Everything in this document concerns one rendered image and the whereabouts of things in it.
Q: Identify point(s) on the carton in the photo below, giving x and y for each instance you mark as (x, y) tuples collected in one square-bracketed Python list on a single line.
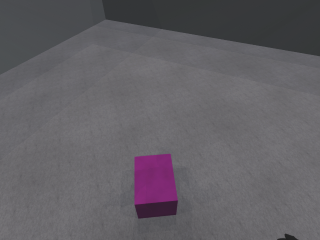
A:
[(155, 193)]

